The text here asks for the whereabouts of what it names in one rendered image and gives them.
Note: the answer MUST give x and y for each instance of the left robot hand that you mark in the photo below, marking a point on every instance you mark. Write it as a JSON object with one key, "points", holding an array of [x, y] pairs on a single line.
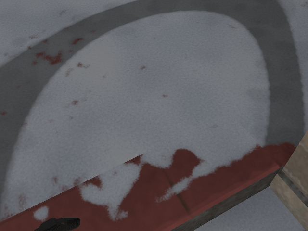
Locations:
{"points": [[59, 224]]}

